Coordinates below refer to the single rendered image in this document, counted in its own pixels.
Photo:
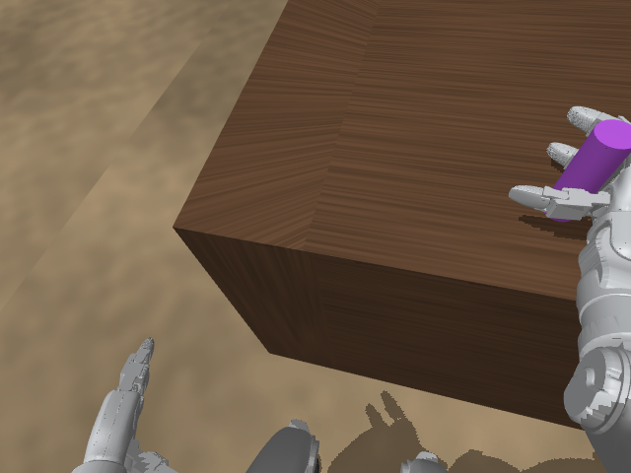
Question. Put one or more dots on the left robot hand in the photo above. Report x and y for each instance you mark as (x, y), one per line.
(113, 434)

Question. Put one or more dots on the right robot hand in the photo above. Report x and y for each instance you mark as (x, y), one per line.
(575, 203)

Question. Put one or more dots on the right robot arm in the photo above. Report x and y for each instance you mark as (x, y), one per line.
(598, 396)

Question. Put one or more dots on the can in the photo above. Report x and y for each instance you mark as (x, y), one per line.
(608, 145)

